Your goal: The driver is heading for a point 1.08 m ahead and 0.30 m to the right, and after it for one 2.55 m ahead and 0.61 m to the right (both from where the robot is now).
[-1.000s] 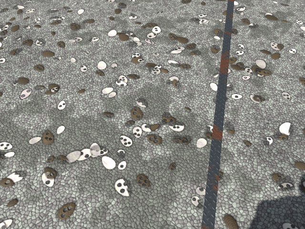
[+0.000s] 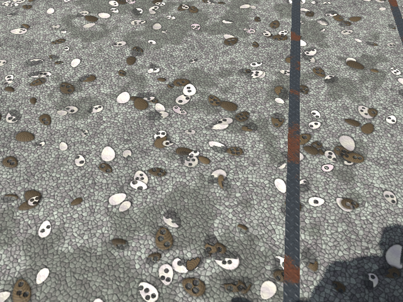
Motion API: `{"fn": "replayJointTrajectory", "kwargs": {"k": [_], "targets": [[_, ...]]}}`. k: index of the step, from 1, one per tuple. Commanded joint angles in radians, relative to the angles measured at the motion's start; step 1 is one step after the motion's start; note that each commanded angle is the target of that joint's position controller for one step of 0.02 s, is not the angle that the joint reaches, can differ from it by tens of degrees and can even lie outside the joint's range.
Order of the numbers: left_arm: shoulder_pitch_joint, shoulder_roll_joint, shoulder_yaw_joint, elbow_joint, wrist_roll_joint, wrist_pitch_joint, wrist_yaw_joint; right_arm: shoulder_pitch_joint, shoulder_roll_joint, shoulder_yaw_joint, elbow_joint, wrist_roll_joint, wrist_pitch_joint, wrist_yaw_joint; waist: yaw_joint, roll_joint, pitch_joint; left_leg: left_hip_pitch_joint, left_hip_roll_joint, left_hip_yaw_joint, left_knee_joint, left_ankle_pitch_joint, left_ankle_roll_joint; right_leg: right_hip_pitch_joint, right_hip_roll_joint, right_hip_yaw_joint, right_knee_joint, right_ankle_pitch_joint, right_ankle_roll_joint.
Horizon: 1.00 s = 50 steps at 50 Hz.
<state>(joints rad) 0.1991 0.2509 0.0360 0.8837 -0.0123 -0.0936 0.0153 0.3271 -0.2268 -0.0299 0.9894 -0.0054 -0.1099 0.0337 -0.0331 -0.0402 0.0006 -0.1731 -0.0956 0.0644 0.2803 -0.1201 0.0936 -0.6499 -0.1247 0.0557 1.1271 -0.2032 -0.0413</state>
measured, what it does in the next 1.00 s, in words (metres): walks ahead: right foot, then left foot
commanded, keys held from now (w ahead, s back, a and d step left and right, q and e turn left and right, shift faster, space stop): w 0.80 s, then w+e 0.20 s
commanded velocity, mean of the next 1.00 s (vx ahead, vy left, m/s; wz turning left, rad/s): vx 0.50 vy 0.00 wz -0.04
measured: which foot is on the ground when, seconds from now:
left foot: down 0.00-0.32, up 0.34-0.84, down 0.86-1.00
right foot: up 0.00-0.28, down 0.30-0.88, up 0.90-1.00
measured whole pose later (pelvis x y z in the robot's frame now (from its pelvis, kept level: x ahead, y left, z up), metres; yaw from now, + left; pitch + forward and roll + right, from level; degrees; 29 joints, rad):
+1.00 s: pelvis +0.55 -0.02 -0.01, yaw -3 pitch +1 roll +0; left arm 0.33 0.25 0.06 0.97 -0.04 -0.08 0.01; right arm 0.15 -0.23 -0.05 0.89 0.00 -0.11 0.03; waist 0.01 -0.04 0.03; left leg -0.34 -0.01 0.10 0.47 -0.16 0.05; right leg -0.42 -0.04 0.05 1.19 -0.36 -0.05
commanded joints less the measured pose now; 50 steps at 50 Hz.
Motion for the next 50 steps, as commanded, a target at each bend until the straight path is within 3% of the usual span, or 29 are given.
{"fn": "replayJointTrajectory", "kwargs": {"k": [1,5,10,12,13,14,15,16,17,18,19,20,22,23,25,28,32,36,39,41,42,43,44,45,46,47,48,50], "targets": [[0.032,0.043,0.012,-0.042,0.012,0.005,0.006,-0.041,-0.135,-0.022,-0.057,0.002,-0.016,-0.019,0.046,0.074,0.056,-0.098,0.287,-0.22,-0.203,0.048,0.172,-0.03,-0.043,0.005,-0.143,0.154,0.029],[-0.125,0.03,0.007,-0.082,0.003,-0.006,-0.005,0.037,-0.161,-0.026,-0.04,0.017,-0.004,-0.033,-0.011,0.077,0.054,-0.015,0.268,-0.166,-0.183,0.071,0.126,0.001,0.001,-0.033,-0.42,0.303,0.037],[-0.249,0.042,0.003,-0.131,-0.01,-0.015,-0.035,0.11,-0.17,-0.031,-0.006,0.026,0.017,-0.035,-0.049,0.094,0.081,0.139,0.325,-0.179,-0.111,0.048,0.112,0.002,0.031,-0.043,-0.57,0.223,0.02],[-0.23,0.063,0.009,-0.138,-0.011,-0.024,-0.045,0.102,-0.182,-0.037,-0.004,0.027,0.027,-0.037,-0.025,0.107,0.07,0.184,0.351,-0.194,-0.059,0.089,0.096,0.053,0.046,-0.05,-0.612,0.143,-0.008],[-0.182,0.08,0.018,-0.129,-0.01,-0.029,-0.047,0.084,-0.189,-0.039,-0.008,0.026,0.033,-0.038,0.008,0.118,0.045,0.188,0.348,-0.188,-0.004,0.188,0.085,0.131,0.067,-0.069,-0.632,0.113,-0.024],[-0.069,0.111,0.037,-0.096,-0.008,-0.031,-0.045,0.063,-0.182,-0.035,-0.014,0.023,0.038,-0.038,0.07,0.114,-0.018,0.173,0.308,-0.152,0.129,0.355,0.063,0.283,0.101,-0.096,-0.655,0.102,-0.048],[0.128,0.176,0.065,-0.042,-0.004,-0.034,-0.037,0.052,-0.146,-0.021,-0.03,0.011,0.039,-0.037,0.147,0.075,-0.149,0.058,0.246,-0.097,0.376,0.376,0.03,0.558,0.05,-0.038,-0.633,0.128,-0.094],[0.282,0.287,0.093,-0.014,0.014,-0.027,-0.034,0.138,-0.045,0.011,-0.051,0.005,0.021,-0.031,0.15,-0.14,-0.309,-0.349,0.099,-0.008,0.787,0.066,-0.049,0.978,-0.205,0.358,-0.659,0.038,-0.235],[0.314,0.238,0.079,-0.004,0.01,-0.023,-0.038,0.151,-0.041,0.016,-0.04,0.017,-0.006,-0.026,0.149,-0.234,-0.381,-0.534,0.039,-0.135,0.979,-0.424,-0.051,1.059,-0.287,0.675,-0.815,-0.059,-0.287],[0.236,0.171,0.056,-0.016,0.006,-0.025,-0.039,0.074,-0.147,-0.012,-0.06,0.043,-0.022,-0.022,0.136,-0.156,-0.254,-0.622,0.105,-0.187,1.063,-0.379,-0.027,0.95,-0.258,0.572,-0.83,-0.087,-0.237],[0.136,0.133,0.042,-0.041,0.004,-0.023,-0.04,0.001,-0.163,-0.016,-0.083,0.049,-0.026,-0.023,0.105,-0.091,-0.157,-0.617,0.162,-0.154,1.042,-0.284,-0.015,0.803,-0.222,0.42,-0.846,-0.02,-0.204],[0.061,0.102,0.031,-0.053,0.009,-0.022,-0.045,-0.037,-0.15,-0.019,-0.088,0.035,-0.021,-0.029,0.076,-0.022,-0.087,-0.576,0.199,-0.137,0.98,-0.205,-0.019,0.663,-0.176,0.315,-0.887,0.056,-0.189],[0.019,0.065,0.021,-0.047,0.017,-0.027,-0.054,-0.011,-0.113,-0.025,-0.081,0.022,0.009,-0.035,0.022,-0.046,-0.041,-0.465,0.239,-0.136,0.886,-0.122,-0.03,0.519,-0.109,0.191,-0.951,0.131,-0.167],[0.034,0.069,0.023,-0.035,0.017,-0.03,-0.054,0.005,-0.092,-0.023,-0.074,0.021,0.02,-0.036,0.013,-0.045,-0.033,-0.446,0.238,-0.126,0.869,-0.104,-0.037,0.491,-0.096,0.154,-0.968,0.181,-0.174],[0.074,0.097,0.031,-0.01,0.018,-0.033,-0.047,-0.024,-0.09,-0.027,-0.088,0.017,0.031,-0.04,0.007,-0.026,-0.007,-0.489,0.242,-0.12,0.812,-0.043,-0.053,0.487,-0.09,0.104,-0.988,0.279,-0.186],[0.129,0.11,0.034,0.016,0.016,-0.023,-0.029,-0.142,-0.086,-0.031,-0.129,0.009,0.03,-0.039,0.031,-0.012,0.02,-0.573,0.242,-0.116,0.647,0.086,-0.073,0.532,-0.087,0.063,-1.001,0.333,-0.181],[0.183,0.125,0.034,0.04,0.007,-0.015,-0.014,-0.285,-0.064,-0.023,-0.168,0.015,0.022,-0.028,0.074,-0.018,0.051,-0.533,0.209,-0.082,0.415,0.232,-0.073,0.554,-0.065,0.01,-1.022,0.269,-0.154],[0.25,0.132,0.039,0.08,-0.001,-0.001,-0.01,-0.394,-0.066,-0.017,-0.207,0.024,0.015,-0.009,0.106,-0.018,0.091,-0.554,0.188,-0.073,0.301,0.206,-0.059,0.668,-0.105,0.011,-0.994,0.249,-0.153],[0.251,0.143,0.047,0.094,-0.005,0.013,-0.002,-0.42,-0.079,-0.018,-0.231,0.026,0.003,0.009,0.091,-0.025,0.093,-0.536,0.176,-0.071,0.252,0.114,-0.027,0.748,-0.144,0.018,-0.933,0.318,-0.138],[0.226,0.157,0.052,0.09,-0.006,0.021,-0.001,-0.349,-0.111,-0.033,-0.219,0.025,-0.003,0.011,0.042,-0.047,0.043,-0.375,0.133,-0.039,0.229,0.049,-0.002,0.745,-0.139,0.018,-0.841,0.528,-0.12],[0.203,0.153,0.049,0.086,-0.004,0.026,-0.002,-0.229,-0.142,-0.053,-0.185,0.023,-0.006,0.006,-0.026,-0.048,-0.024,-0.201,0.097,-0.013,0.209,0.05,0.017,0.712,-0.102,-0.002,-0.708,0.672,-0.102],[0.187,0.127,0.037,0.07,0.004,0.027,-0.004,-0.036,-0.2,-0.079,-0.132,0.019,-0.007,-0.003,-0.106,-0.024,-0.148,0.095,0.141,-0.061,0.239,0.081,0.054,0.569,-0.043,-0.032,-0.481,0.622,-0.071],[0.271,0.034,0.009,0.046,0.014,0.014,-0.011,0.123,-0.305,-0.105,-0.107,-0.006,-0.003,-0.015,-0.102,0.172,-0.325,0.519,0.414,-0.43,0.231,0.02,0.172,0.19,0.093,-0.088,-0.077,0.211,-0.006],[0.316,-0.006,-0.004,0.066,-0.007,-0.008,-0.016,0.142,-0.263,-0.09,-0.098,0.0,0.002,-0.012,-0.09,0.318,-0.443,0.624,0.537,-0.781,0.064,-0.098,0.248,-0.004,0.189,0.039,0.151,-0.367,0.008],[0.235,0.109,0.028,0.054,-0.037,-0.021,-0.016,0.074,-0.195,-0.069,-0.107,0.008,-0.001,-0.014,-0.092,0.226,-0.297,0.495,0.502,-0.672,0.034,-0.159,0.189,-0.09,0.126,0.105,0.237,-0.334,-0.009],[0.157,0.128,0.034,0.027,-0.044,-0.023,-0.011,-0.014,-0.154,-0.057,-0.124,0.011,-0.002,-0.017,-0.063,0.174,-0.175,0.337,0.472,-0.513,0.011,-0.138,0.142,-0.105,0.068,0.068,0.219,-0.241,-0.02],[0.118,0.115,0.038,0.021,-0.034,-0.016,-0.003,-0.09,-0.119,-0.046,-0.129,0.007,-0.007,-0.013,-0.028,0.107,-0.095,0.179,0.43,-0.401,-0.036,-0.088,0.115,-0.057,0.026,0.052,0.157,-0.157,-0.018],[0.156,0.073,0.047,0.033,-0.023,0.017,0.002,-0.15,-0.078,-0.037,-0.12,-0.007,-0.015,-0.008,0.032,0.145,-0.034,0.015,0.366,-0.245,-0.107,-0.03,0.08,0.056,-0.019,0.057,0.078,-0.07,-0.019]]}}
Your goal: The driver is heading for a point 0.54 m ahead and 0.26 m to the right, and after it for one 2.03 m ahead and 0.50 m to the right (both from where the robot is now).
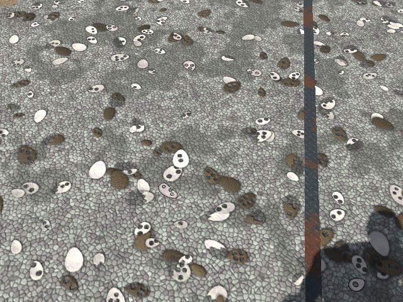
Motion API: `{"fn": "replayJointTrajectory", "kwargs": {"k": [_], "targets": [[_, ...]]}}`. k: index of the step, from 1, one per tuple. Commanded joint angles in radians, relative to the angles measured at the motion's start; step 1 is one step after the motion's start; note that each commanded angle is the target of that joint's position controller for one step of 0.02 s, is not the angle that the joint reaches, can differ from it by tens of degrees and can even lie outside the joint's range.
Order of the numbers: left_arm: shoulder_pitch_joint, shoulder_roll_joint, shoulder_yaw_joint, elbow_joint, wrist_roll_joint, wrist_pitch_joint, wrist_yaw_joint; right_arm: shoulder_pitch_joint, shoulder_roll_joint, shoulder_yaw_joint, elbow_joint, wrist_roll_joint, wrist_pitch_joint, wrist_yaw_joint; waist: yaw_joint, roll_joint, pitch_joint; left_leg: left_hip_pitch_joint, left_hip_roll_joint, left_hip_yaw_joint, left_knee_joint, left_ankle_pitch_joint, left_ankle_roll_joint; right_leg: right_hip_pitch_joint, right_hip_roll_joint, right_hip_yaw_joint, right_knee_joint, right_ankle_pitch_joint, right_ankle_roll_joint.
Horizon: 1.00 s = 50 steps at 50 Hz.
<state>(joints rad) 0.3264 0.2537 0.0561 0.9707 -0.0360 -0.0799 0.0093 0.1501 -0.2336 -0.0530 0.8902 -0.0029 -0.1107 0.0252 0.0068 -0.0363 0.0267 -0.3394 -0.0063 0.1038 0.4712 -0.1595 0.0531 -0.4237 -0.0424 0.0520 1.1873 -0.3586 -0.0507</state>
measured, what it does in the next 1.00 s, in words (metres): walks ahead, turning right: right foot, then left foot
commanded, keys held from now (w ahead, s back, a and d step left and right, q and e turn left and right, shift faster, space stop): w+e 1.00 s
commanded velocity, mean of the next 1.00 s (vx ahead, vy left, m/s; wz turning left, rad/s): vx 0.50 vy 0.00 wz -0.54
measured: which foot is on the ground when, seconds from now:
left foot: down 0.00-0.42, up 0.44-0.90, down 0.92-1.00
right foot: up 0.00-0.42, down 0.44-0.94, up 0.96-1.00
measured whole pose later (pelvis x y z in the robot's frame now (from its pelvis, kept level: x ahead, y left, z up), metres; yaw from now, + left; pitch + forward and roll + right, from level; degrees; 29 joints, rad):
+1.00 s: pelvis +0.55 -0.13 -0.01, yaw -34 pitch +2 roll +1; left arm 0.36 0.28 0.08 0.77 -0.03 -0.04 0.02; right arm 0.06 -0.26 -0.06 0.75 -0.01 -0.13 0.02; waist 0.04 -0.03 0.01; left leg -0.43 -0.03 0.01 0.54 -0.15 0.02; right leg -0.29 0.08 0.16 1.06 -0.49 -0.04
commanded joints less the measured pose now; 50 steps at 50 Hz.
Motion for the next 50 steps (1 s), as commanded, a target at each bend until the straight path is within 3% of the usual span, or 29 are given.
{"fn": "replayJointTrajectory", "kwargs": {"k": [1,4,7,10,13,16,19,20,21,22,23,24,25,26,27,28,30,32,36,40,43,45,46,47,48,49,50], "targets": [[0.048,0.042,0.026,-0.048,0.0,0.017,0.007,0.031,-0.071,-0.017,-0.011,-0.012,-0.018,0.0,0.003,0.138,-0.048,0.148,0.266,-0.237,-0.319,0.046,0.123,-0.15,-0.104,0.056,0.009,0.103,-0.01],[-0.002,0.039,0.035,-0.077,0.004,0.039,0.011,0.055,-0.107,-0.029,0.015,-0.017,-0.023,-0.014,0.012,0.104,-0.003,0.142,0.263,-0.127,-0.349,0.158,0.131,-0.232,-0.105,0.073,-0.047,0.207,-0.001],[-0.079,0.04,0.039,-0.11,0.012,0.035,0.001,0.084,-0.122,-0.032,0.029,-0.019,-0.016,-0.032,-0.001,0.09,0.016,0.196,0.257,-0.053,-0.354,0.214,0.121,-0.305,-0.092,0.078,-0.188,0.344,0.012],[-0.175,0.025,0.031,-0.144,0.017,0.029,-0.019,0.103,-0.14,-0.035,0.033,-0.013,-0.007,-0.045,-0.029,0.078,0.037,0.234,0.251,0.019,-0.36,0.231,0.103,-0.295,-0.083,0.015,-0.351,0.44,0.012],[-0.281,0.009,0.019,-0.194,0.018,0.028,-0.039,0.167,-0.156,-0.04,0.052,-0.004,0.008,-0.052,-0.071,0.061,0.073,0.338,0.282,0.055,-0.341,0.262,0.101,-0.337,-0.078,-0.035,-0.45,0.427,0.001],[-0.343,0.008,0.015,-0.245,0.014,0.03,-0.059,0.198,-0.173,-0.048,0.061,0.008,0.031,-0.052,-0.082,0.068,0.088,0.446,0.313,0.086,-0.277,0.362,0.093,-0.358,-0.061,-0.086,-0.507,0.329,-0.02],[-0.29,0.051,0.034,-0.27,0.012,0.035,-0.072,0.155,-0.214,-0.06,0.042,0.019,0.048,-0.058,-0.017,0.126,0.016,0.466,0.313,0.133,-0.106,0.804,0.063,-0.174,0.025,-0.176,-0.524,0.185,-0.07],[-0.203,0.084,0.052,-0.257,0.008,0.037,-0.072,0.138,-0.228,-0.064,0.035,0.021,0.055,-0.061,0.037,0.143,-0.036,0.453,0.305,0.143,0.029,0.935,0.051,-0.053,0.067,-0.198,-0.531,0.146,-0.096],[-0.051,0.137,0.081,-0.223,0.006,0.037,-0.065,0.11,-0.232,-0.063,0.026,0.027,0.059,-0.061,0.124,0.128,-0.115,0.379,0.271,0.16,0.233,0.916,0.022,0.168,0.109,-0.197,-0.615,0.212,-0.133],[0.104,0.23,0.119,-0.186,0.01,0.044,-0.041,0.111,-0.212,-0.054,0.005,0.015,0.051,-0.06,0.183,0.025,-0.202,0.134,0.22,0.159,0.543,0.599,-0.027,0.471,0.012,0.0,-0.669,0.209,-0.189],[0.07,0.327,0.126,-0.192,0.008,0.035,-0.034,0.207,-0.035,-0.004,-0.045,-0.019,0.018,-0.039,0.041,-0.219,-0.271,-0.321,0.006,0.042,0.886,-0.392,-0.081,0.786,-0.24,0.56,-0.743,0.14,-0.371],[0.125,0.253,0.103,-0.211,0.024,0.023,-0.038,0.102,-0.112,-0.013,-0.075,0.028,-0.033,-0.022,0.111,-0.121,-0.387,-0.443,-0.019,-0.181,0.989,-0.428,-0.061,0.847,-0.304,0.781,-0.897,0.062,-0.409],[0.085,0.191,0.086,-0.205,0.03,0.011,-0.039,0.005,-0.151,-0.025,-0.102,0.061,-0.054,-0.016,0.117,-0.07,-0.246,-0.525,0.036,-0.192,0.956,-0.328,-0.03,0.763,-0.271,0.622,-0.905,0.145,-0.345],[0.006,0.149,0.074,-0.221,0.021,0.004,-0.039,-0.001,-0.146,-0.023,-0.098,0.047,-0.061,-0.021,0.067,0.011,-0.17,-0.476,0.085,-0.193,0.859,-0.235,-0.017,0.607,-0.223,0.481,-0.899,0.237,-0.3],[-0.071,0.116,0.062,-0.241,0.02,0.003,-0.039,0.008,-0.153,-0.032,-0.083,0.022,-0.054,-0.028,0.024,0.041,-0.118,-0.397,0.115,-0.186,0.774,-0.193,-0.026,0.458,-0.181,0.379,-0.909,0.335,-0.269],[-0.107,0.094,0.052,-0.258,0.027,0.002,-0.034,0.033,-0.162,-0.041,-0.08,0.014,-0.038,-0.028,-0.01,0.037,-0.104,-0.324,0.136,-0.193,0.723,-0.164,-0.036,0.366,-0.153,0.325,-0.932,0.389,-0.256],[-0.105,0.117,0.054,-0.263,0.024,-0.001,-0.025,0.04,-0.141,-0.043,-0.093,0.001,-0.011,-0.029,-0.034,0.034,-0.084,-0.274,0.135,-0.174,0.633,-0.135,-0.068,0.27,-0.131,0.282,-0.96,0.458,-0.258],[-0.073,0.154,0.062,-0.26,0.022,-0.003,-0.011,-0.019,-0.118,-0.037,-0.119,-0.012,0.002,-0.035,-0.026,0.025,-0.056,-0.283,0.118,-0.155,0.514,-0.05,-0.099,0.214,-0.107,0.232,-0.975,0.502,-0.253],[-0.011,0.164,0.066,-0.25,0.016,0.006,0.004,-0.173,-0.086,-0.021,-0.167,-0.007,-0.001,-0.029,0.033,-0.031,-0.026,-0.236,0.054,-0.142,0.194,0.202,-0.106,0.173,-0.041,0.179,-0.956,0.399,-0.19],[0.042,0.161,0.066,-0.231,0.009,0.013,0.004,-0.256,-0.11,-0.022,-0.21,0.01,-0.012,-0.014,0.067,-0.06,-0.02,-0.191,0.019,-0.16,0.058,0.247,-0.09,0.225,-0.069,0.254,-0.904,0.304,-0.164],[0.042,0.16,0.067,-0.233,0.011,0.023,0.014,-0.238,-0.148,-0.033,-0.219,0.013,-0.03,-0.002,0.046,-0.083,-0.029,-0.153,0.011,-0.178,0.004,0.142,-0.062,0.309,-0.104,0.343,-0.816,0.301,-0.149],[0.01,0.144,0.06,-0.25,0.015,0.03,0.016,-0.107,-0.177,-0.05,-0.187,0.008,-0.042,-0.005,-0.027,-0.102,-0.078,0.027,-0.001,-0.151,-0.048,0.11,-0.023,0.302,-0.064,0.348,-0.705,0.4,-0.118],[-0.013,0.1,0.043,-0.27,0.023,0.027,0.011,0.03,-0.218,-0.065,-0.167,-0.009,-0.047,-0.011,-0.093,-0.064,-0.19,0.261,0.096,-0.227,-0.018,0.109,0.031,0.216,-0.01,0.295,-0.504,0.391,-0.083],[0.078,0.039,0.025,-0.294,0.019,0.02,0.011,0.187,-0.301,-0.087,-0.15,-0.027,-0.041,-0.02,-0.098,0.143,-0.357,0.641,0.326,-0.553,-0.028,0.02,0.155,-0.074,0.116,0.166,-0.159,0.124,-0.009],[0.151,0.063,0.018,-0.305,-0.003,0.013,0.011,0.219,-0.283,-0.084,-0.124,-0.007,-0.029,-0.011,-0.068,0.388,-0.407,0.749,0.454,-0.91,-0.137,-0.212,0.241,-0.313,0.121,0.132,0.055,-0.245,0.014],[0.097,0.16,0.039,-0.288,-0.01,0.017,0.011,0.161,-0.188,-0.06,-0.15,0.007,-0.021,-0.012,-0.085,0.242,-0.263,0.633,0.421,-0.822,-0.168,-0.347,0.2,-0.392,0.055,0.152,0.148,-0.176,0.02],[0.006,0.18,0.045,-0.303,0.001,0.024,0.009,0.111,-0.148,-0.047,-0.161,0.005,-0.009,-0.017,-0.089,0.149,-0.156,0.493,0.378,-0.657,-0.177,-0.3,0.154,-0.39,0.016,0.109,0.155,-0.092,0.023]]}}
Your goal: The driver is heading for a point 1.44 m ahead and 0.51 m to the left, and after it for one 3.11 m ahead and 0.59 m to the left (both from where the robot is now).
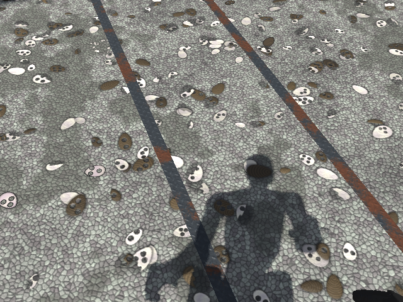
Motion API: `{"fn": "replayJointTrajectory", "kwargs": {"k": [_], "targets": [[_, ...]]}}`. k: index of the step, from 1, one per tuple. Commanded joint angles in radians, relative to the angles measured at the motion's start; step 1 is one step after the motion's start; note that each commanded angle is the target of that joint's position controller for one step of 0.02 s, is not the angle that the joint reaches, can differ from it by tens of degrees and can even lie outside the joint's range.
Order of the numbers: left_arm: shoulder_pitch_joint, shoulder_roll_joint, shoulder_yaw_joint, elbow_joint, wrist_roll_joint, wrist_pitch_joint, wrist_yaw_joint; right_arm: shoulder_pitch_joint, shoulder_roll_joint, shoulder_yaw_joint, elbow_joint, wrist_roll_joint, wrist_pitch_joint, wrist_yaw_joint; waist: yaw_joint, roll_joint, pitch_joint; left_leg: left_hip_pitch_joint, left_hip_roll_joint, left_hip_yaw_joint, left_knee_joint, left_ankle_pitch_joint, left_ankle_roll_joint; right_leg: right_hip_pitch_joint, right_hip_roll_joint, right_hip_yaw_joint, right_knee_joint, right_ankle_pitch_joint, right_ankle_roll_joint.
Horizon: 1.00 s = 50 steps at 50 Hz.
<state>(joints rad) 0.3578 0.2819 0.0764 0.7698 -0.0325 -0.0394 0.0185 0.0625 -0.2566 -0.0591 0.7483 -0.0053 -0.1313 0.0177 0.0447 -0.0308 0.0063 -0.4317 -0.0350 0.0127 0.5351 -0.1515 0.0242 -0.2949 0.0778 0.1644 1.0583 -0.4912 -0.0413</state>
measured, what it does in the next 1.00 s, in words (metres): walks ahead, turning left: right foot, then left foot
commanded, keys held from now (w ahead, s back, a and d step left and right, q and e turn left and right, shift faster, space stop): w+e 0.04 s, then w+q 0.22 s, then q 0.74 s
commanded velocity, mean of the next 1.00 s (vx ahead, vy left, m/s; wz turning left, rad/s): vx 0.24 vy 0.00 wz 0.27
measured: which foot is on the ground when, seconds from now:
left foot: down 0.00-0.40, up 0.42-0.78, down 0.80-1.00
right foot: up 0.00-0.36, down 0.38-0.80, up 0.82-1.00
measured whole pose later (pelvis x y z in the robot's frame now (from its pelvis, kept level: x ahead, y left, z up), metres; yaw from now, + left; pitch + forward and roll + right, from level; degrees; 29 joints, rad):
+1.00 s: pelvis +0.27 +0.01 +0.02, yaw +22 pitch +3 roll -3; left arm 0.09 0.31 0.09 0.76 0.01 0.01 0.04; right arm 0.19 -0.30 -0.07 0.64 0.00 0.02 -0.01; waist -0.01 -0.03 0.04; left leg -0.36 -0.03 -0.05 0.49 -0.18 0.06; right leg -0.57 0.00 0.02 1.09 -0.40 0.06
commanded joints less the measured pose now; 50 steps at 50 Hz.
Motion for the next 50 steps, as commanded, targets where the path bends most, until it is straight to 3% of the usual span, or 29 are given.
{"fn": "replayJointTrajectory", "kwargs": {"k": [1,3,6,8,11,15,17,18,19,20,21,22,23,24,25,26,29,32,36,38,39,40,41,42,43,44,45,46,50], "targets": [[-0.071,0.137,0.026,-0.116,0.009,-0.013,-0.002,0.151,-0.108,-0.033,-0.017,0.0,0.019,-0.009,-0.104,0.099,-0.057,0.445,0.36,-0.449,-0.272,-0.198,0.165,-0.483,-0.135,-0.022,0.238,0.102,0.015],[-0.07,0.092,0.023,-0.122,0.01,-0.006,-0.009,0.129,-0.088,-0.022,0.001,-0.011,0.017,-0.007,-0.064,0.126,-0.008,0.297,0.292,-0.313,-0.325,-0.076,0.152,-0.394,-0.177,-0.03,0.155,0.16,0.007],[-0.081,0.036,0.006,-0.134,0.018,-0.007,-0.011,0.164,-0.119,-0.03,0.04,0.003,0.004,0.004,-0.042,0.116,0.0,0.261,0.275,-0.238,-0.376,0.06,0.203,-0.381,-0.181,-0.062,0.025,0.197,0.014],[-0.144,0.031,-0.004,-0.155,0.033,-0.02,-0.014,0.169,-0.144,-0.035,0.046,0.015,0.01,0.002,-0.049,0.097,0.001,0.275,0.267,-0.201,-0.386,0.153,0.218,-0.389,-0.195,-0.096,-0.114,0.285,0.027],[-0.257,0.011,-0.018,-0.175,0.028,-0.041,-0.027,0.205,-0.174,-0.04,0.056,0.029,0.026,-0.003,-0.086,0.096,0.011,0.252,0.22,-0.129,-0.374,0.187,0.188,-0.297,-0.161,-0.135,-0.345,0.427,0.046],[-0.353,0.039,-0.012,-0.203,0.018,-0.058,-0.042,0.294,-0.193,-0.041,0.088,0.036,0.051,-0.009,-0.116,0.127,0.016,0.309,0.239,-0.163,-0.289,0.263,0.16,-0.217,-0.101,-0.147,-0.506,0.46,0.052],[-0.302,0.069,0.003,-0.193,0.027,-0.07,-0.044,0.288,-0.196,-0.041,0.091,0.04,0.068,-0.018,-0.07,0.148,-0.024,0.336,0.229,-0.18,-0.183,0.328,0.113,-0.102,-0.079,-0.143,-0.603,0.494,0.026],[-0.231,0.096,0.017,-0.169,0.038,-0.072,-0.04,0.279,-0.186,-0.038,0.085,0.041,0.07,-0.021,-0.032,0.141,-0.071,0.309,0.189,-0.161,-0.093,0.383,0.081,0.036,-0.071,-0.155,-0.65,0.563,0.001],[-0.136,0.149,0.035,-0.155,0.055,-0.072,-0.028,0.268,-0.153,-0.027,0.064,0.029,0.065,-0.022,0.011,0.112,-0.155,0.212,0.127,-0.127,0.065,0.289,0.034,0.234,-0.16,-0.096,-0.626,0.754,-0.04],[-0.015,0.233,0.052,-0.157,0.083,-0.058,-0.009,0.278,-0.071,0.0,0.023,-0.002,0.055,-0.024,0.048,-0.094,-0.299,-0.072,0.028,-0.049,0.404,-0.158,-0.036,0.55,-0.428,0.122,-0.524,1.152,-0.14],[-0.011,0.225,0.044,-0.162,0.073,-0.036,-0.012,0.417,-0.064,0.009,0.028,0.017,0.051,-0.024,0.008,-0.281,-0.46,-0.203,0.002,-0.099,0.626,-0.583,-0.057,0.651,-0.59,0.328,-0.532,1.202,-0.27],[-0.036,0.164,0.032,-0.164,0.058,-0.021,-0.015,0.39,-0.154,-0.018,0.042,0.038,0.063,-0.027,0.02,-0.174,-0.405,-0.25,0.05,-0.13,0.723,-0.53,-0.071,0.556,-0.531,0.274,-0.576,1.047,-0.262],[-0.084,0.119,0.018,-0.164,0.046,-0.016,-0.014,0.318,-0.16,-0.024,0.026,0.043,0.079,-0.03,0.008,-0.132,-0.287,-0.307,0.077,-0.093,0.742,-0.476,-0.076,0.461,-0.475,0.168,-0.603,0.947,-0.227],[-0.144,0.092,0.008,-0.156,0.041,-0.013,-0.014,0.298,-0.146,-0.027,0.028,0.034,0.099,-0.036,-0.02,-0.089,-0.209,-0.294,0.105,-0.077,0.717,-0.422,-0.087,0.337,-0.433,0.098,-0.645,0.868,-0.206],[-0.202,0.074,0.003,-0.154,0.042,-0.012,-0.016,0.297,-0.143,-0.033,0.027,0.027,0.124,-0.043,-0.052,-0.094,-0.152,-0.237,0.125,-0.077,0.68,-0.381,-0.096,0.208,-0.404,0.039,-0.692,0.797,-0.192],[-0.242,0.092,0.009,-0.148,0.054,-0.013,-0.017,0.31,-0.12,-0.031,0.022,0.025,0.145,-0.046,-0.079,-0.112,-0.117,-0.162,0.12,-0.055,0.669,-0.331,-0.106,0.09,-0.386,-0.015,-0.742,0.754,-0.191],[-0.295,0.109,0.021,-0.136,0.062,-0.023,-0.008,0.282,-0.092,-0.031,-0.016,0.018,0.171,-0.048,-0.101,-0.112,-0.092,-0.101,0.122,-0.036,0.557,-0.215,-0.104,0.005,-0.385,-0.115,-0.799,0.695,-0.199],[-0.302,0.126,0.028,-0.118,0.049,-0.017,0.006,0.209,-0.084,-0.026,-0.056,0.013,0.172,-0.029,-0.082,-0.097,-0.109,-0.035,0.128,-0.021,0.383,-0.104,-0.078,0.023,-0.39,-0.181,-0.799,0.651,-0.187],[-0.281,0.165,0.042,-0.09,0.024,0.003,0.006,0.142,-0.12,-0.038,-0.108,0.014,0.186,-0.002,-0.061,-0.104,-0.103,0.014,0.11,0.013,0.24,-0.124,-0.042,0.08,-0.424,-0.198,-0.753,0.558,-0.156],[-0.286,0.176,0.045,-0.077,0.008,0.013,0.006,0.153,-0.122,-0.045,-0.116,0.013,0.189,0.007,-0.077,-0.095,-0.096,0.084,0.083,0.05,0.1,-0.08,-0.008,0.092,-0.417,-0.22,-0.686,0.494,-0.111],[-0.262,0.16,0.043,-0.062,0.003,0.018,0.005,0.17,-0.131,-0.053,-0.11,0.01,0.187,0.004,-0.078,-0.071,-0.096,0.151,0.055,0.06,0.024,-0.028,0.016,0.073,-0.388,-0.244,-0.623,0.422,-0.071],[-0.198,0.127,0.036,-0.033,0.016,0.024,0.002,0.206,-0.176,-0.07,-0.104,0.006,0.184,-0.007,-0.076,0.023,-0.092,0.245,0.068,-0.002,-0.068,0.131,0.053,0.012,-0.33,-0.296,-0.497,0.316,-0.005],[-0.172,0.072,0.018,-0.054,0.064,0.027,-0.004,0.229,-0.306,-0.099,-0.126,0.002,0.178,-0.028,-0.042,0.335,-0.094,0.399,0.321,-0.344,-0.118,0.518,0.159,-0.235,-0.192,-0.396,-0.158,-0.044,0.1],[-0.26,0.089,0.018,-0.098,0.062,0.028,0.006,0.229,-0.326,-0.092,-0.155,-0.026,0.16,-0.02,-0.092,0.355,-0.123,0.376,0.43,-0.55,-0.175,0.502,0.339,-0.4,-0.081,-0.226,0.065,-0.222,0.123],[-0.312,0.127,0.029,-0.101,0.041,0.031,0.011,0.233,-0.288,-0.082,-0.152,-0.029,0.139,-0.009,-0.118,0.229,-0.137,0.367,0.388,-0.486,-0.19,0.444,0.328,-0.419,-0.096,-0.139,0.154,-0.165,0.105],[-0.303,0.127,0.032,-0.097,0.03,0.035,0.018,0.192,-0.264,-0.075,-0.152,-0.015,0.126,-0.011,-0.086,0.186,-0.122,0.353,0.34,-0.414,-0.18,0.386,0.276,-0.431,-0.11,-0.115,0.149,-0.075,0.087],[-0.283,0.13,0.036,-0.075,0.038,0.039,0.027,0.144,-0.228,-0.066,-0.161,0.004,0.126,-0.018,-0.063,0.133,-0.121,0.341,0.3,-0.37,-0.173,0.33,0.227,-0.426,-0.126,-0.101,0.12,-0.006,0.085],[-0.274,0.139,0.041,-0.073,0.045,0.042,0.033,0.104,-0.211,-0.058,-0.172,0.015,0.132,-0.026,-0.044,0.146,-0.117,0.305,0.281,-0.347,-0.176,0.318,0.207,-0.395,-0.127,-0.095,0.097,0.043,0.089],[-0.256,0.104,0.033,-0.066,0.035,0.038,0.027,0.104,-0.207,-0.055,-0.193,0.006,0.141,-0.046,-0.036,0.148,-0.149,0.295,0.236,-0.33,-0.18,0.302,0.201,-0.327,-0.087,-0.094,-0.007,0.138,0.104]]}}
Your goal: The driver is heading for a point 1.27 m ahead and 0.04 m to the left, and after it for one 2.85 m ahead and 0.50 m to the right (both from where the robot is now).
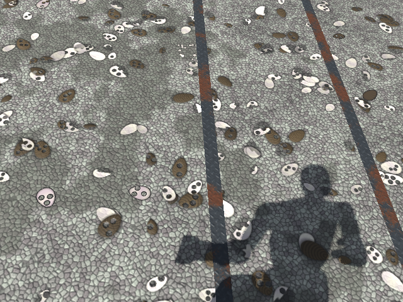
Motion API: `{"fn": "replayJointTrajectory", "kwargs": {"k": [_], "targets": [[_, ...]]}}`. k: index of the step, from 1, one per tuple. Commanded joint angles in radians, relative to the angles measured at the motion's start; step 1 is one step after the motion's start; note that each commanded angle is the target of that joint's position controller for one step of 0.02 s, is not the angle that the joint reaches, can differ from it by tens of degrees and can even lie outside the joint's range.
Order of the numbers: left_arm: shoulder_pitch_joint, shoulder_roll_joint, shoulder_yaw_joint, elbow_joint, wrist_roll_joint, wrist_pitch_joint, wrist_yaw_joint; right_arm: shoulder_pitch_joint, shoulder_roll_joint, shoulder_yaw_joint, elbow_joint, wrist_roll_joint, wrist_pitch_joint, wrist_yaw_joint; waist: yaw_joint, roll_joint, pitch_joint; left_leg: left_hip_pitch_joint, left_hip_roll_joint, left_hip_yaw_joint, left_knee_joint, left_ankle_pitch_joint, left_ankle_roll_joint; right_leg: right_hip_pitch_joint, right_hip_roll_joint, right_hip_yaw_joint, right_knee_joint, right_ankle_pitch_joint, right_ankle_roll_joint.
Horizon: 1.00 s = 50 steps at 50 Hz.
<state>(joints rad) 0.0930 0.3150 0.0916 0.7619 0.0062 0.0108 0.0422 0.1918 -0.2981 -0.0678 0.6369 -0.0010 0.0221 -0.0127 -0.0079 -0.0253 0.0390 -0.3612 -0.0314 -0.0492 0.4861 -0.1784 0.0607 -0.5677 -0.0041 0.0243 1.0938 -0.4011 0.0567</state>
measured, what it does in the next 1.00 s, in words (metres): walks ahead: right foot, then left foot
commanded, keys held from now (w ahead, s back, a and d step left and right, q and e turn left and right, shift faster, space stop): q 0.02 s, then w+q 0.20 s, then w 0.78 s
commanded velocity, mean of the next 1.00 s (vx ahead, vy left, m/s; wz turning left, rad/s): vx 0.38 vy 0.00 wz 0.26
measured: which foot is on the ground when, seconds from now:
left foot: down 0.00-0.28, up 0.30-0.68, down 0.70-1.00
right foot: up 0.00-0.24, down 0.26-0.70, up 0.72-1.00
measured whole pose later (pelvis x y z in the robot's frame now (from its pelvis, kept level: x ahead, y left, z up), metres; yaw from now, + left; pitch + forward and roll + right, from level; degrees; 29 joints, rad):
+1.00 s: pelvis +0.32 +0.10 +0.01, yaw +14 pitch +1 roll +2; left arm 0.13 0.31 0.05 0.75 0.00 -0.07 -0.01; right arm 0.37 -0.27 -0.06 0.76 0.00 -0.08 0.02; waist -0.06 -0.04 0.01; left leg -0.08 -0.07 0.04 0.24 -0.19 0.06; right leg -0.69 -0.13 0.03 0.84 -0.04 0.02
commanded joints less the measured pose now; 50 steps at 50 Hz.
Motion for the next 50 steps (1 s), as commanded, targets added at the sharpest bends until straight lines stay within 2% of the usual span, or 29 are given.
{"fn": "replayJointTrajectory", "kwargs": {"k": [1,3,5,9,10,12,13,14,15,16,17,18,20,22,26,30,32,33,34,35,36,37,38,39,40,41,44,47,50], "targets": [[-0.003,0.062,0.013,-0.061,-0.004,-0.013,0.003,-0.017,-0.17,-0.048,-0.082,0.005,-0.011,-0.02,0.009,0.143,-0.179,0.233,0.23,-0.28,-0.13,0.3,0.165,-0.05,0.0,0.052,-0.097,0.055,0.012],[-0.015,0.058,0.009,-0.065,-0.007,-0.018,-0.008,0.001,-0.171,-0.051,-0.082,0.014,-0.007,-0.026,-0.006,0.152,-0.184,0.216,0.208,-0.317,-0.174,-0.043,0.166,-0.014,0.005,0.054,-0.213,0.086,0.014],[-0.036,0.066,0.009,-0.075,-0.013,-0.029,-0.022,0.003,-0.179,-0.052,-0.085,0.014,-0.007,-0.025,-0.016,0.196,-0.141,0.162,0.204,-0.38,-0.221,-0.277,0.171,0.024,0.017,0.048,-0.304,0.074,0.008],[-0.031,0.075,0.013,-0.08,-0.023,-0.069,-0.046,0.022,-0.183,-0.053,-0.083,0.017,-0.012,-0.014,-0.019,0.196,-0.109,0.112,0.19,-0.45,-0.22,-0.377,0.173,0.142,0.04,0.04,-0.457,0.019,-0.027],[-0.015,0.073,0.015,-0.076,-0.027,-0.079,-0.05,0.019,-0.179,-0.051,-0.084,0.018,-0.011,-0.013,-0.008,0.195,-0.104,0.091,0.18,-0.464,-0.215,-0.393,0.169,0.19,0.044,0.036,-0.505,0.027,-0.038],[0.073,0.063,0.018,-0.044,-0.031,-0.095,-0.055,-0.013,-0.153,-0.041,-0.091,0.022,-0.006,-0.014,0.05,0.171,-0.094,0.013,0.132,-0.442,-0.169,-0.427,0.131,0.36,0.033,0.012,-0.688,0.156,-0.072],[0.139,0.081,0.025,-0.021,-0.023,-0.099,-0.052,-0.016,-0.115,-0.029,-0.095,0.019,-0.009,-0.015,0.073,0.136,-0.109,-0.086,0.09,-0.395,-0.089,-0.433,0.088,0.504,-0.028,0.041,-0.72,0.173,-0.097],[0.244,0.122,0.03,-0.003,0.0,-0.101,-0.046,-0.014,-0.031,-0.003,-0.101,0.014,-0.015,-0.014,0.097,-0.012,-0.152,-0.215,-0.002,-0.255,0.19,-0.446,0.02,0.641,-0.212,0.235,-0.786,0.017,-0.152],[0.279,0.209,0.046,0.012,0.03,-0.102,-0.056,-0.031,-0.05,-0.008,-0.148,0.028,-0.031,-0.012,0.078,-0.196,-0.06,-0.455,-0.096,-0.123,0.384,-0.419,-0.003,0.625,-0.359,0.581,-0.897,-0.263,-0.27],[0.217,0.173,0.04,-0.003,0.02,-0.111,-0.056,-0.035,-0.113,-0.022,-0.139,0.025,-0.047,-0.01,0.056,-0.165,0.03,-0.524,-0.014,-0.156,0.513,-0.343,-0.015,0.559,-0.395,0.621,-0.919,-0.347,-0.313],[0.178,0.117,0.024,-0.013,-0.002,-0.113,-0.047,-0.011,-0.135,-0.031,-0.115,0.024,-0.053,-0.003,0.038,-0.143,0.055,-0.546,-0.001,-0.157,0.552,-0.257,-0.024,0.559,-0.346,0.537,-0.92,-0.303,-0.289],[0.171,0.095,0.015,-0.017,-0.01,-0.112,-0.042,0.004,-0.128,-0.032,-0.092,0.017,-0.057,0.002,0.032,-0.123,0.047,-0.544,0.011,-0.14,0.568,-0.204,-0.036,0.573,-0.302,0.457,-0.918,-0.226,-0.258],[0.19,0.088,0.007,-0.007,-0.007,-0.11,-0.035,-0.03,-0.099,-0.025,-0.094,0.012,-0.074,0.014,0.044,-0.098,0.049,-0.529,0.038,-0.11,0.559,-0.087,-0.052,0.561,-0.261,0.341,-0.933,-0.047,-0.239],[0.216,0.092,0.004,0.004,-0.006,-0.11,-0.035,-0.062,-0.066,-0.014,-0.102,0.01,-0.083,0.022,0.055,-0.091,0.034,-0.489,0.063,-0.037,0.515,-0.001,-0.07,0.539,-0.232,0.245,-0.948,0.101,-0.241],[0.263,0.118,0.004,0.027,-0.019,-0.098,-0.036,-0.174,-0.01,0.013,-0.134,0.015,-0.094,0.035,0.104,-0.101,0.044,-0.332,0.08,0.052,0.269,0.1,-0.089,0.467,-0.192,0.112,-0.953,0.265,-0.231],[0.316,0.155,0.007,0.053,-0.036,-0.086,-0.045,-0.22,-0.032,0.008,-0.148,0.03,-0.1,0.054,0.113,-0.114,0.058,-0.206,0.057,0.081,0.111,0.08,-0.059,0.484,-0.237,0.105,-0.931,0.317,-0.227],[0.312,0.17,0.01,0.062,-0.04,-0.078,-0.045,-0.178,-0.063,-0.005,-0.143,0.032,-0.102,0.057,0.068,-0.128,0.041,-0.12,0.038,0.087,0.054,0.052,-0.021,0.523,-0.263,0.104,-0.88,0.477,-0.212],[0.298,0.176,0.011,0.063,-0.043,-0.074,-0.043,-0.1,-0.087,-0.02,-0.122,0.028,-0.101,0.053,0.01,-0.12,-0.008,0.006,0.014,0.106,0.016,0.062,0.005,0.524,-0.246,0.066,-0.785,0.664,-0.192],[0.305,0.157,0.004,0.065,-0.04,-0.074,-0.041,0.04,-0.126,-0.043,-0.078,0.024,-0.097,0.044,-0.06,-0.088,-0.102,0.21,-0.003,0.117,-0.003,0.068,0.036,0.486,-0.199,0.011,-0.607,0.801,-0.167],[0.295,0.11,-0.016,0.041,-0.017,-0.079,-0.039,0.222,-0.178,-0.061,-0.045,0.015,-0.09,0.031,-0.143,-0.014,-0.247,0.514,0.142,-0.037,0.036,0.048,0.089,0.294,-0.16,-0.021,-0.325,0.62,-0.129],[0.379,-0.018,-0.056,-0.001,-0.008,-0.1,-0.041,0.287,-0.286,-0.075,-0.028,-0.002,-0.086,0.029,-0.089,0.312,-0.39,0.787,0.415,-0.548,-0.084,-0.16,0.243,-0.064,0.015,-0.037,0.053,-0.022,-0.063],[0.334,0.08,-0.034,0.014,-0.032,-0.12,-0.045,0.294,-0.194,-0.052,-0.024,0.002,-0.089,0.032,-0.121,0.26,-0.404,0.747,0.423,-0.697,-0.187,-0.263,0.255,-0.163,-0.003,0.094,0.19,-0.15,-0.069],[0.252,0.129,-0.018,-0.016,-0.054,-0.128,-0.051,0.222,-0.154,-0.034,-0.021,0.005,-0.093,0.034,-0.103,0.216,-0.241,0.635,0.389,-0.543,-0.192,-0.223,0.215,-0.241,-0.056,0.072,0.221,-0.079,-0.083],[0.202,0.116,-0.023,-0.023,-0.046,-0.13,-0.05,0.163,-0.128,-0.025,-0.024,0.006,-0.094,0.035,-0.078,0.142,-0.161,0.503,0.34,-0.416,-0.204,-0.131,0.193,-0.217,-0.099,0.048,0.181,0.009,-0.088],[0.181,0.104,-0.022,-0.025,-0.027,-0.127,-0.049,0.111,-0.106,-0.018,-0.024,0.001,-0.094,0.039,-0.047,0.11,-0.101,0.389,0.298,-0.333,-0.233,-0.046,0.182,-0.184,-0.122,0.039,0.121,0.068,-0.083],[0.196,0.094,-0.019,-0.02,-0.021,-0.117,-0.051,0.078,-0.086,-0.011,-0.026,-0.007,-0.099,0.04,-0.012,0.124,-0.079,0.307,0.267,-0.276,-0.266,0.02,0.175,-0.125,-0.144,0.047,0.085,0.111,-0.08],[0.214,0.047,-0.029,-0.013,-0.018,-0.088,-0.052,0.055,-0.09,-0.015,-0.004,0.004,-0.12,0.039,0.032,0.116,-0.047,0.204,0.252,-0.186,-0.338,0.121,0.195,-0.081,-0.149,0.033,0.008,0.17,-0.054],[0.111,0.036,-0.036,-0.046,-0.006,-0.082,-0.051,0.079,-0.11,-0.022,0.028,0.004,-0.125,0.032,0.017,0.081,0.002,0.191,0.238,-0.112,-0.368,0.171,0.191,-0.129,-0.148,0.031,-0.164,0.319,-0.032],[0.0,0.019,-0.047,-0.073,-0.011,-0.095,-0.065,0.112,-0.133,-0.026,0.052,0.009,-0.118,0.022,-0.022,0.076,0.027,0.183,0.21,-0.041,-0.373,0.179,0.158,-0.079,-0.114,0.003,-0.374,0.483,-0.036]]}}
Velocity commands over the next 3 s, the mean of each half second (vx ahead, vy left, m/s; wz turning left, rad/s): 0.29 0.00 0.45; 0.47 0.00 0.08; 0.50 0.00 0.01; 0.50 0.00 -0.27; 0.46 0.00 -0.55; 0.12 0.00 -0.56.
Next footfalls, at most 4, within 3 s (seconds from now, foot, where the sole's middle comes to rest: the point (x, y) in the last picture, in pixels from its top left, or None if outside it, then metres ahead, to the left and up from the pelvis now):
0.26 right None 0.09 -0.14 -0.78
0.70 left None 0.30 0.19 -0.78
1.22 right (184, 236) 0.66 0.03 -0.78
1.74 left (105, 179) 0.88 0.34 -0.78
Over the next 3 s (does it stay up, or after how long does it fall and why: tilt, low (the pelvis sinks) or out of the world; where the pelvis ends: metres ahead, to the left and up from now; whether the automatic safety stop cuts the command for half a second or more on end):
stays up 1.28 0.17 0.00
